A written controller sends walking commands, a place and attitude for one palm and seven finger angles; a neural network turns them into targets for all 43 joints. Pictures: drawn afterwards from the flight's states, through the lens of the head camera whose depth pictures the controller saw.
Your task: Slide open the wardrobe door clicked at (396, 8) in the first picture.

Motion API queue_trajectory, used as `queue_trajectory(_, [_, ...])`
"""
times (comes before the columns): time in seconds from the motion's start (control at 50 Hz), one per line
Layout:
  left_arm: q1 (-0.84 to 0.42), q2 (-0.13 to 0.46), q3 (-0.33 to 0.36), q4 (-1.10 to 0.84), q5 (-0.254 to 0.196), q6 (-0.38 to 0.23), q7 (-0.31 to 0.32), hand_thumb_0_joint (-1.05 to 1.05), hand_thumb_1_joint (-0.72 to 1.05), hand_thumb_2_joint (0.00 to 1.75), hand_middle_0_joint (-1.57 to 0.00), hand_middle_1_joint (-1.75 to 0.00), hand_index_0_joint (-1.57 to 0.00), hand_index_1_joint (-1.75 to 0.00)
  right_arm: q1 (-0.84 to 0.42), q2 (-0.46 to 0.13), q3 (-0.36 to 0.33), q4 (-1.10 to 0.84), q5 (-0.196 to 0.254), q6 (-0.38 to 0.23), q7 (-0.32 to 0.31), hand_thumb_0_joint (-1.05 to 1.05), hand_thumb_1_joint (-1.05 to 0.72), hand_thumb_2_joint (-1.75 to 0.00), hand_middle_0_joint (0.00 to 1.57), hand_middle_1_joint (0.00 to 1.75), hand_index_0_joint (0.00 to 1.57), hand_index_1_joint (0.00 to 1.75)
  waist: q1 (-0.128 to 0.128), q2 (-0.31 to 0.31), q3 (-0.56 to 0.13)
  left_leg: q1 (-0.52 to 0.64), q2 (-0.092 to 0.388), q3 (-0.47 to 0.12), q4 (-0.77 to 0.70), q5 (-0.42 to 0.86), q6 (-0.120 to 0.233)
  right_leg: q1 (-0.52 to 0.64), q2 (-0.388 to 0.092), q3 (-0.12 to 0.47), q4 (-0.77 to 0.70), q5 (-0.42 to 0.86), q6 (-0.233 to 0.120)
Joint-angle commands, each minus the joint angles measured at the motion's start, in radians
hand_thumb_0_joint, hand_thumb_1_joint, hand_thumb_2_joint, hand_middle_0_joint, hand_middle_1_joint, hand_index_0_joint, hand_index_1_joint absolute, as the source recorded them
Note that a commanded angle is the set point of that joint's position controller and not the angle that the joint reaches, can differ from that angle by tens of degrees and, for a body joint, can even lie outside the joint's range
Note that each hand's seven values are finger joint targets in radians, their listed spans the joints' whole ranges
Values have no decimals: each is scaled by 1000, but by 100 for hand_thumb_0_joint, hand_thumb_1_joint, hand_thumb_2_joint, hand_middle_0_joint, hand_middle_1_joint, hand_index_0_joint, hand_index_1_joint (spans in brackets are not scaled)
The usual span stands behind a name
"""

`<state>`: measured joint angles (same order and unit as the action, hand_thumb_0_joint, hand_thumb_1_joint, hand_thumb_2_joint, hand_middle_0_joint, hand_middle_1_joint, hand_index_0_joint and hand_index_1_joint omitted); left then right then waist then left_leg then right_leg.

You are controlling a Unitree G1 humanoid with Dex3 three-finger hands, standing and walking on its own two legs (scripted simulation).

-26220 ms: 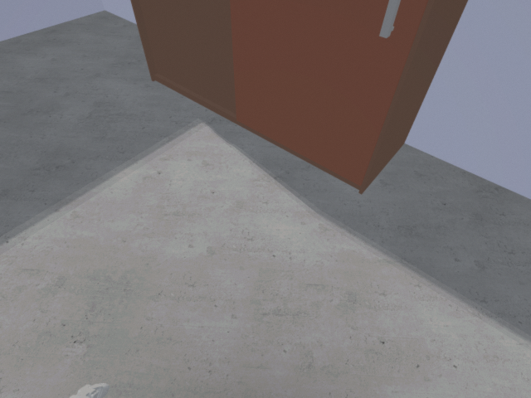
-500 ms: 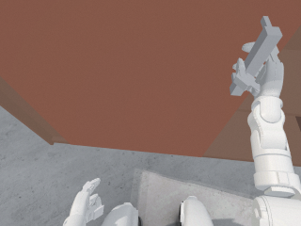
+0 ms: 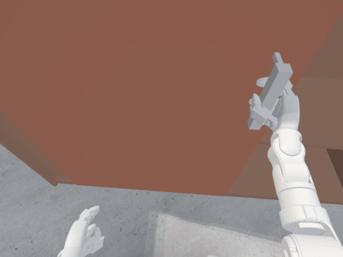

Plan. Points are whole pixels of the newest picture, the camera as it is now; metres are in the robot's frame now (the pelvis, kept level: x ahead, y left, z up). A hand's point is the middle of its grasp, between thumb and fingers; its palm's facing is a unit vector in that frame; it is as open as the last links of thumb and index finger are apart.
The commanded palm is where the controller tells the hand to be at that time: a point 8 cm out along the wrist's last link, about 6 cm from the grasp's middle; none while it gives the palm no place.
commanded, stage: stop walking and hold the door there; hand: right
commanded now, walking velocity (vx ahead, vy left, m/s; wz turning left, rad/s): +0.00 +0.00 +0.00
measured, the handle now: (264, 93) +0.46 -0.19 +0.12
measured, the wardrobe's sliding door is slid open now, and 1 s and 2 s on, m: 0.70 0.70 0.70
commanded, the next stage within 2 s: loosen the grip on the handle in 0.18 s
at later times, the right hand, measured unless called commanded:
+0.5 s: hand (260, 108) +0.42 -0.17 +0.12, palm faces +0.20 +0.97 -0.12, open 8.1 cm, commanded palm +0.38 -0.21 +0.12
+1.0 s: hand (258, 109) +0.42 -0.17 +0.11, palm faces +0.22 +0.97 -0.12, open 14.5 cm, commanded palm +0.38 -0.23 +0.12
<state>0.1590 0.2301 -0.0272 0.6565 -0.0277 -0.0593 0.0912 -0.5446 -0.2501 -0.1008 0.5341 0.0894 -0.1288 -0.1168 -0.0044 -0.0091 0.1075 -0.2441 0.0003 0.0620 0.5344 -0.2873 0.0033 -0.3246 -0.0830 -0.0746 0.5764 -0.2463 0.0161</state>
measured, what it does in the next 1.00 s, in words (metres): stands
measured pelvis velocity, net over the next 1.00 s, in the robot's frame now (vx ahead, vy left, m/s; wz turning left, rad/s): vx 0.00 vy -0.01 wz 0.00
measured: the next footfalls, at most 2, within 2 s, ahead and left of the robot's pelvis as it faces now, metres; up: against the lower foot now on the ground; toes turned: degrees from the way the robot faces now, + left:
none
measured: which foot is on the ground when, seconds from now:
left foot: down 0.00-1.00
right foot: down 0.00-1.00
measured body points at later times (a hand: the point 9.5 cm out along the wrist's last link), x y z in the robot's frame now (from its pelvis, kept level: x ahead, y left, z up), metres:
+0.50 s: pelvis -0.01 +0.01 +0.00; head +0.00 +0.00 +0.45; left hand +0.10 +0.27 -0.10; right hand +0.40 -0.22 +0.13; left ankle +0.00 +0.12 -0.73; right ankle +0.03 -0.13 -0.73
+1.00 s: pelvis +0.00 -0.01 +0.00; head +0.01 -0.01 +0.45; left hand +0.07 +0.25 -0.12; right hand +0.40 -0.22 +0.12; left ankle +0.00 +0.12 -0.73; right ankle +0.03 -0.13 -0.73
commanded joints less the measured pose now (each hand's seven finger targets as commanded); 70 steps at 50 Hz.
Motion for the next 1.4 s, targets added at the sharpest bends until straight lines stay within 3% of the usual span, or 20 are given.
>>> queue_trajectory(0.0, [-2,125,39,-103,0,-25,20,0,90,90,-20,-30,-20,-30,-353,-147,-5,-209,-29,-82,24,0,-90,-90,45,140,45,140,15,21,-436,137,138,-101,-41,433,7,176,-78,73,-25,321,-29])
queue_trajectory(0.24, [17,134,44,-75,1,-2,29,0,90,90,-20,-30,-20,-30,-362,-147,-6,-109,-27,-86,24,0,-90,-90,45,140,45,140,11,42,-390,99,134,-101,-74,338,3,167,-73,70,-42,291,-33])
queue_trajectory(0.26, [66,96,24,-141,-39,-38,28,0,90,90,-20,-30,-20,-30,-1028,-773,-436,-375,-130,-151,-19,0,-90,-90,45,140,45,140,5,-126,-352,49,61,-107,-105,-49,-34,210,-1,72,-158,82,-52])
queue_trajectory(0.28, [77,125,111,-34,42,-83,-1,0,90,90,-20,-30,-20,-30,-751,-419,-231,47,-164,-10,68,0,-78,-84,45,140,45,140,66,101,-515,42,3,-55,-37,377,26,201,55,-1,-112,333,-52])
queue_trajectory(0.3, [153,158,114,-69,17,-88,-24,0,90,90,-20,-30,-20,-30,-589,-192,-142,-11,-61,12,78,0,-66,-78,45,140,45,140,88,217,-519,45,-19,-18,-28,485,9,207,52,31,-59,412,-59])
queue_trajectory(0.32, [155,185,123,-45,23,-94,-37,0,90,90,-20,-30,-20,-30,-541,-294,-251,-1,-57,4,80,0,-54,-73,45,140,45,140,68,204,-520,23,-15,-35,-36,452,-1,228,50,30,-55,359,-53])
queue_trajectory(0.36, [109,159,99,-63,20,-88,-58,0,90,90,-20,-30,-20,-30,-456,-254,-221,-11,-44,-1,66,0,-30,-61,45,140,45,140,36,-13,-419,2,-12,-47,-47,371,15,187,71,29,-55,292,-48])
queue_trajectory(0.38, [103,155,94,-66,24,-88,-73,0,90,90,-20,-30,-20,-30,-516,-209,-141,-95,-51,-23,53,0,-17,-55,45,140,45,140,55,-84,-424,-29,-4,-51,-45,299,16,189,71,26,-49,237,-40])
queue_trajectory(0.42, [113,146,98,-69,20,-89,-92,0,90,90,-20,-30,-20,-30,-448,-159,-94,-90,-78,-40,26,0,7,-43,45,140,45,140,57,-95,-391,-82,-16,-40,-45,188,21,162,70,36,-44,157,-41])
queue_trajectory(0.5, [109,164,102,-71,11,-84,-93,0,90,90,-20,-30,-20,-30,-478,-171,-98,-35,-65,-33,8,0,55,-20,42,137,42,137,83,68,-341,-127,-14,-48,-77,12,6,77,73,45,-58,-9,-53])
queue_trajectory(0.58, [113,164,104,-66,13,-80,-90,0,90,90,-20,-30,-20,-30,-517,-198,-100,-65,-80,-38,-8,0,55,-20,37,130,37,130,76,-7,-382,-129,-16,-53,-73,-25,10,83,77,46,-60,-41,-54])
queue_trajectory(0.64, [116,164,99,-54,11,-79,-89,0,90,90,-20,-30,-20,-30,-522,-166,-82,-29,-66,-40,-16,0,55,-20,33,125,33,125,82,22,-338,-151,-16,-53,-81,-65,8,57,78,49,-60,-81,-53])
queue_trajectory(0.66, [118,178,102,-47,15,-76,-81,0,90,90,-20,-30,-20,-30,-548,-294,-180,-50,-75,-50,-29,0,55,-20,32,123,32,123,70,30,-373,-125,-20,-55,-75,-58,9,64,77,52,-59,-67,-57])
queue_trajectory(0.7, [120,162,100,-48,14,-75,-82,0,90,90,-20,-30,-20,-30,-543,-215,-119,-57,-68,-50,-21,0,55,-20,29,120,29,120,73,15,-395,-113,-20,-54,-72,-25,9,82,74,50,-62,-42,-55])
queue_trajectory(0.76, [123,170,98,-39,17,-74,-77,0,90,90,-20,-30,-20,-30,-505,-242,-150,-56,-57,-58,-18,0,55,-20,25,115,25,115,64,13,-391,-106,-25,-47,-67,-4,11,83,73,53,-61,-19,-53])
queue_trajectory(0.9, [134,162,101,-35,16,-77,-87,0,90,90,-20,-30,-20,-30,-417,-130,-81,-130,-49,-44,-29,0,55,-20,25,115,25,115,69,13,-400,-112,-32,-19,-38,126,9,135,57,62,-52,118,-44])
queue_trajectory(0.96, [140,174,98,-15,26,-60,-72,0,90,90,-20,-30,-20,-30,-454,-250,-177,-107,-67,-30,-51,0,55,-20,25,115,25,115,63,39,-379,-103,-32,-23,-37,138,7,107,61,59,-49,125,-47])
queue_trajectory(1.08, [122,157,95,-34,24,-45,-66,0,90,90,-20,-30,-20,-30,-334,-265,-205,-186,-54,-49,-26,0,55,-20,25,115,25,115,28,-15,-464,-17,-27,-28,-13,272,13,151,61,48,-38,255,-40])
queue_trajectory(1.24, [94,162,88,-45,2,-34,-45,0,90,90,-20,-30,-20,-30,-327,-262,-175,-197,-18,-23,67,0,55,-20,25,115,25,115,56,5,-367,-44,-23,-35,-45,235,8,124,67,39,-45,175,-48])
queue_trajectory(1.38, [111,170,87,-23,-6,-52,-31,0,90,90,-20,-30,-20,-30,-420,-285,-164,-154,0,-50,120,0,55,-20,25,115,25,115,79,-25,-368,-97,-21,-36,-51,166,9,137,71,61,-33,123,-47])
